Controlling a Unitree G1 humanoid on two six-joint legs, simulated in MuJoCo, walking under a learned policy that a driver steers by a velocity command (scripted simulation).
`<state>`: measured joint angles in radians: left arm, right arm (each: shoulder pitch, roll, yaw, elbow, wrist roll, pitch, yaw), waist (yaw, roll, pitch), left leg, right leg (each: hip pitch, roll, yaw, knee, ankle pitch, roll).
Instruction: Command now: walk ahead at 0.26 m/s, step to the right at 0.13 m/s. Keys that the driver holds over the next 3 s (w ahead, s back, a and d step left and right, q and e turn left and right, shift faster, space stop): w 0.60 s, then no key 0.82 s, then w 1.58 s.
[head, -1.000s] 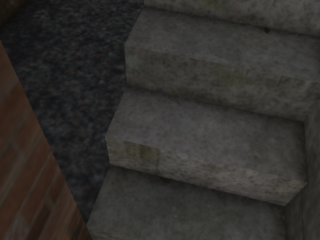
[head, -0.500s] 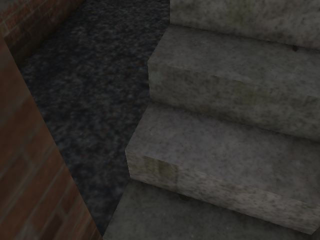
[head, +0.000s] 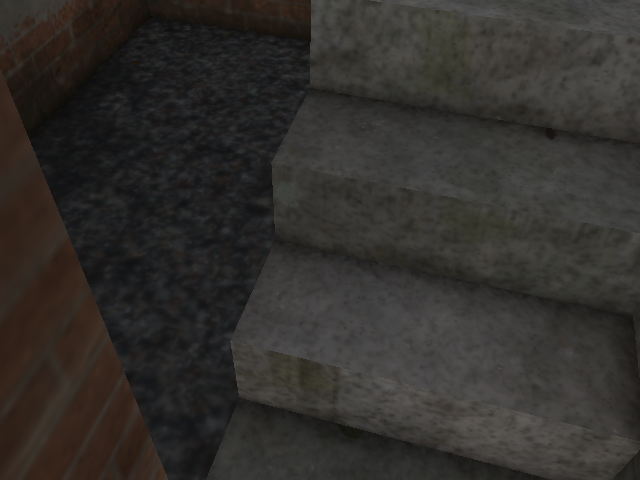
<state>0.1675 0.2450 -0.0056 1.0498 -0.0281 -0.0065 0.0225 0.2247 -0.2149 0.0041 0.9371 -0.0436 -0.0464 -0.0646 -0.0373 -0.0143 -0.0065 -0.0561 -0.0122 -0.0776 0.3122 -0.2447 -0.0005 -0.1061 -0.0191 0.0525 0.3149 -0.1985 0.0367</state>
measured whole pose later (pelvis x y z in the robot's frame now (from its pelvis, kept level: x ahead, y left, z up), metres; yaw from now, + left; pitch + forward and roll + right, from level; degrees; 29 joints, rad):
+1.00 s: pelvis +0.00 -0.01 +0.00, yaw +0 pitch -1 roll +0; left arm 0.15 0.22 -0.02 0.94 0.00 -0.04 0.02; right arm 0.24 -0.25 -0.01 1.06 0.00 -0.02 -0.06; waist 0.00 0.01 0.03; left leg -0.02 0.01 -0.06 0.26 -0.22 -0.02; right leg -0.08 -0.01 0.05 0.29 -0.19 0.02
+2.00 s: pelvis +0.01 -0.03 +0.00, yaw +0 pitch +0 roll -1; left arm 0.21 0.18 -0.02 1.02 -0.02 -0.06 0.04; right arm 0.20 -0.24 -0.01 0.98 -0.02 -0.04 -0.05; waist -0.04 0.05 0.00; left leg -0.04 0.07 -0.08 0.29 -0.25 -0.06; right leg -0.06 0.05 0.03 0.24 -0.17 -0.02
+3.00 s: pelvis -0.01 -0.02 +0.00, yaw -2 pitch -1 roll -1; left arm 0.18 0.20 -0.02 1.01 -0.02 -0.06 0.02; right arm 0.16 -0.24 -0.02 0.99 -0.02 -0.06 -0.05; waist -0.04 0.02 0.02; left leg -0.02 0.04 -0.04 0.24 -0.20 -0.04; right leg -0.07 0.02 0.05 0.23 -0.14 0.01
